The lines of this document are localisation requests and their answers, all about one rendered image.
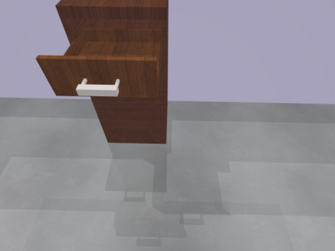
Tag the handle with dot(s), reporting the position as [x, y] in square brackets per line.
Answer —
[84, 89]

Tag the cabinet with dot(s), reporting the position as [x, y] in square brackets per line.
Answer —
[125, 119]

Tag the drawer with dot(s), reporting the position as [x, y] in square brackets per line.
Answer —
[103, 55]

